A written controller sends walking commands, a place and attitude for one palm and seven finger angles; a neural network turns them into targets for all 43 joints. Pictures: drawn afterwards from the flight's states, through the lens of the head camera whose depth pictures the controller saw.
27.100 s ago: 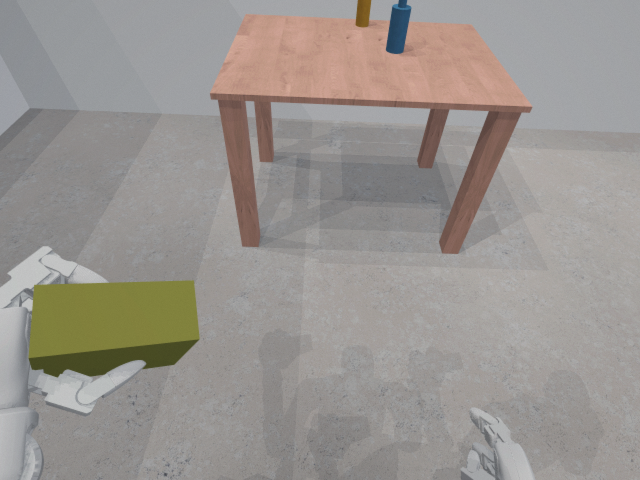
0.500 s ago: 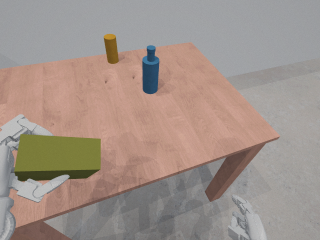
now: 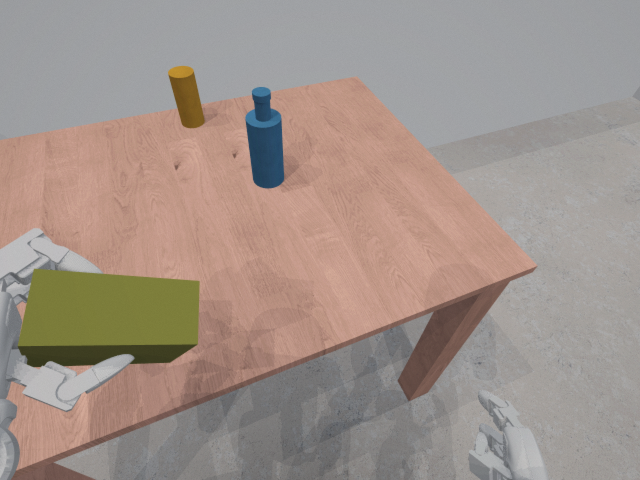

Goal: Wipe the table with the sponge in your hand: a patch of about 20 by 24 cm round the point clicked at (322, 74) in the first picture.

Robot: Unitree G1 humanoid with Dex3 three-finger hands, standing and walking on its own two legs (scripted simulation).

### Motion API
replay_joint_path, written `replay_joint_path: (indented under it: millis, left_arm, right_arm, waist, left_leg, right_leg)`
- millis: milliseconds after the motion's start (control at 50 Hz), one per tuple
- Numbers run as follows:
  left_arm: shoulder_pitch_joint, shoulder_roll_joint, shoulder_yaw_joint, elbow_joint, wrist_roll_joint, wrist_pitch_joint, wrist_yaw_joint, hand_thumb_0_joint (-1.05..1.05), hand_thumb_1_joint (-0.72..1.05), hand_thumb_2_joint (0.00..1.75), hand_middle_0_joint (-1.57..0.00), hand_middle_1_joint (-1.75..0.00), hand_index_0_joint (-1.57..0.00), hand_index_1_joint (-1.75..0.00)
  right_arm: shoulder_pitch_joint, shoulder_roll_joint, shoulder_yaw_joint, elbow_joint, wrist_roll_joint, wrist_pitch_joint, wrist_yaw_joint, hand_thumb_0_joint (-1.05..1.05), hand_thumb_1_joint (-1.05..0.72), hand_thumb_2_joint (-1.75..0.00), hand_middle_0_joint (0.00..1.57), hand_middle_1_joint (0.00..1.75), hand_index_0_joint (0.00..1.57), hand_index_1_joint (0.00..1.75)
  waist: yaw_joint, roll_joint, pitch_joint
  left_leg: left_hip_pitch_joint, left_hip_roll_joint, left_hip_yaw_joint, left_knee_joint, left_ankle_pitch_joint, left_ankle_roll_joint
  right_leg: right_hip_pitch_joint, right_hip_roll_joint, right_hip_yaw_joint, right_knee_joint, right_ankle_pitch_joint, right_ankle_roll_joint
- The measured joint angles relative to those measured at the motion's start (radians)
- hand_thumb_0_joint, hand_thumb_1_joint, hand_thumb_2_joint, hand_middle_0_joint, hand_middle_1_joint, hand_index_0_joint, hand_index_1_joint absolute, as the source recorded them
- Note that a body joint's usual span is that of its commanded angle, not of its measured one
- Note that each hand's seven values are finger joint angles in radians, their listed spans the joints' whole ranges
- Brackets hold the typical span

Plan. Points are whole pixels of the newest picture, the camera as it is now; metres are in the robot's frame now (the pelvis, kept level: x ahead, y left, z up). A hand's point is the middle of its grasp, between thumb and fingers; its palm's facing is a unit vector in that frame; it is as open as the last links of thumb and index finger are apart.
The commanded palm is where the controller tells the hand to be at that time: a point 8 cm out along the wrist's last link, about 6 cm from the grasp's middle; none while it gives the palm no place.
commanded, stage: come to a stop and stand still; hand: left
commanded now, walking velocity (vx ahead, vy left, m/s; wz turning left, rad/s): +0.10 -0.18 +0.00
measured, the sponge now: (138, 324) +0.23 +0.19 +0.14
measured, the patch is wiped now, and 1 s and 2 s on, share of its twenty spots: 0.00 0.00 0.00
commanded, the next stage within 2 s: look again from close up in 1.72 s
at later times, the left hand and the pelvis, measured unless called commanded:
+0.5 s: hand (14, 349) +0.19 +0.27 +0.17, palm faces +0.34 -0.86 -0.38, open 10.1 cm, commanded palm +0.13 +0.31 +0.18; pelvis -0.04 +0.03 +0.01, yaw -1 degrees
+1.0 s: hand out of the picture +0.16 +0.35 +0.16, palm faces +0.40 -0.83 -0.38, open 10.1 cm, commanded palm +0.10 +0.38 +0.18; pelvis -0.05 +0.09 +0.01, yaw +2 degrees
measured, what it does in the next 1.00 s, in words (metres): shifts its weight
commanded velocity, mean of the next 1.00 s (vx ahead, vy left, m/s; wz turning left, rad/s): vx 0.00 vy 0.00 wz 0.00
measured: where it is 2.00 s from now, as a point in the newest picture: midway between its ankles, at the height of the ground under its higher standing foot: outside the picture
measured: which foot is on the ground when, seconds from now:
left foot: down 0.00-1.00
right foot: down 0.00-1.00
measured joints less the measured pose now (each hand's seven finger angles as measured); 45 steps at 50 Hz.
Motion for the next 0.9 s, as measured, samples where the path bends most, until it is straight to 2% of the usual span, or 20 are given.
replay_joint_path:
  millis: [160,260,280,300,340,380,420,480,540,600,700,780,900]
  left_arm:
    - [0.009,-0.007,-0.004,0.003,-0.002,0.0,0.007,-0.01,-0.51,1.03,-0.73,-1.34,-0.75,-1.33]
    - [0.02,-0.015,-0.014,0.016,0.005,-0.005,0.013,-0.01,-0.51,1.03,-0.73,-1.34,-0.75,-1.33]
    - [-0.027,0.016,-0.005,0.031,0.04,-0.003,-0.011,-0.01,-0.51,1.03,-0.73,-1.34,-0.75,-1.33]
    - [-0.098,0.059,0.014,0.077,0.059,-0.028,-0.033,-0.01,-0.51,1.03,-0.73,-1.34,-0.75,-1.33]
    - [-0.206,0.088,0.057,0.173,0.056,-0.059,-0.031,-0.01,-0.51,1.03,-0.73,-1.34,-0.75,-1.32]
    - [-0.242,0.059,0.086,0.211,0.043,-0.061,-0.007,-0.01,-0.51,1.03,-0.73,-1.34,-0.75,-1.33]
    - [-0.214,0.014,0.078,0.191,0.032,-0.06,0.013,-0.01,-0.5,1.03,-0.73,-1.34,-0.74,-1.33]
    - [-0.115,-0.039,0.01,0.124,0.033,-0.065,0.013,-0.01,-0.5,1.03,-0.72,-1.35,-0.74,-1.33]
    - [-0.029,-0.044,-0.049,0.082,0.042,-0.074,-0.005,-0.01,-0.5,1.03,-0.72,-1.35,-0.74,-1.33]
    - [-0.007,-0.021,-0.059,0.078,0.052,-0.08,-0.012,-0.01,-0.51,1.03,-0.73,-1.34,-0.75,-1.33]
    - [-0.073,0.004,-0.004,0.101,0.069,-0.088,0.007,-0.01,-0.51,1.03,-0.73,-1.34,-0.75,-1.32]
    - [-0.119,-0.018,0.014,0.098,0.081,-0.092,0.025,-0.01,-0.51,1.03,-0.73,-1.34,-0.75,-1.33]
    - [-0.118,-0.052,-0.021,0.078,0.101,-0.102,0.022,-0.01,-0.51,1.03,-0.73,-1.34,-0.75,-1.33]
  right_arm:
    - [-0.004,-0.004,0.002,0.008,0.003,0.01,0.003,0.02,-0.9,-0.9,0.21,0.29,0.2,0.3]
    - [-0.009,-0.007,0.008,0.016,0.003,0.012,0.006,0.02,-0.9,-0.9,0.21,0.29,0.2,0.3]
    - [0.003,-0.001,-0.004,0.015,-0.003,-0.006,0.003,0.02,-0.9,-0.9,0.21,0.29,0.2,0.3]
    - [0.013,0.005,-0.011,0.022,-0.01,-0.023,0.001,0.01,-0.9,-0.9,0.21,0.29,0.2,0.3]
    - [0.009,0.004,-0.007,0.026,-0.006,-0.029,0.013,0.01,-0.9,-0.9,0.21,0.29,0.2,0.3]
    - [-0.001,-0.011,-0.004,0.017,-0.002,-0.033,0.031,0.02,-0.9,-0.9,0.21,0.29,0.2,0.3]
    - [-0.014,-0.02,-0.006,0.011,0.004,-0.037,0.047,0.02,-0.9,-0.9,0.21,0.3,0.2,0.3]
    - [-0.019,-0.019,-0.007,0.006,0.003,-0.038,0.049,0.02,-0.9,-0.9,0.21,0.3,0.2,0.3]
    - [-0.008,-0.006,0.002,0.006,-0.003,-0.039,0.031,0.02,-0.9,-0.9,0.21,0.3,0.2,0.3]
    - [0.014,0.007,0.012,0.003,-0.007,-0.045,0.012,0.02,-0.9,-0.9,0.21,0.29,0.2,0.3]
    - [0.035,0.023,0.032,0.01,-0.009,-0.069,0.004,0.02,-0.9,-0.9,0.21,0.29,0.2,0.3]
    - [0.036,0.035,0.046,0.02,-0.01,-0.087,0.02,0.02,-0.9,-0.9,0.21,0.3,0.2,0.3]
    - [0.026,0.054,0.056,0.024,-0.017,-0.094,0.04,0.02,-0.9,-0.9,0.21,0.3,0.2,0.3]
  waist:
    - [-0.007,0.003,0.001]
    - [0.0,0.011,0.003]
    - [0.025,0.009,0.013]
    - [0.052,-0.002,0.021]
    - [0.077,-0.014,0.032]
    - [0.069,-0.001,0.036]
    - [0.053,0.01,0.041]
    - [0.032,0.011,0.039]
    - [0.023,-0.006,0.032]
    - [0.031,-0.024,0.03]
    - [0.054,-0.041,0.043]
    - [0.064,-0.047,0.047]
    - [0.062,-0.046,0.039]
  left_leg:
    - [0.008,0.002,-0.012,-0.002,0.003,-0.001]
    - [0.024,-0.006,-0.012,-0.042,0.031,0.002]
    - [0.021,-0.003,-0.001,-0.04,0.039,0.006]
    - [0.012,-0.006,0.007,-0.036,0.062,0.022]
    - [0.014,-0.016,0.019,-0.054,0.08,0.037]
    - [0.022,-0.018,0.029,-0.074,0.076,0.028]
    - [0.026,-0.025,0.04,-0.081,0.079,0.023]
    - [0.027,-0.037,0.053,-0.086,0.091,0.04]
    - [0.025,-0.048,0.058,-0.092,0.101,0.056]
    - [0.017,-0.06,0.056,-0.099,0.113,0.07]
    - [0.003,-0.084,0.052,-0.104,0.129,0.094]
    - [0.001,-0.105,0.051,-0.103,0.134,0.11]
    - [0.007,-0.125,0.05,-0.108,0.131,0.123]
  right_leg:
    - [0.012,0.003,-0.011,-0.004,0.0,-0.003]
    - [0.029,-0.004,-0.011,-0.042,0.026,0.005]
    - [0.033,-0.003,-0.01,-0.053,0.034,0.01]
    - [0.027,-0.006,-0.009,-0.057,0.044,0.011]
    - [0.011,-0.016,0.003,-0.047,0.054,0.009]
    - [0.001,-0.02,0.012,-0.038,0.06,0.02]
    - [-0.002,-0.028,0.022,-0.037,0.067,0.035]
    - [0.0,-0.041,0.035,-0.047,0.083,0.049]
    - [0.002,-0.051,0.038,-0.062,0.099,0.059]
    - [0.0,-0.062,0.037,-0.077,0.115,0.071]
    - [-0.015,-0.082,0.037,-0.064,0.095,0.088]
    - [-0.02,-0.094,0.051,-0.048,0.089,0.096]
    - [-0.012,-0.097,0.08,-0.052,0.088,0.098]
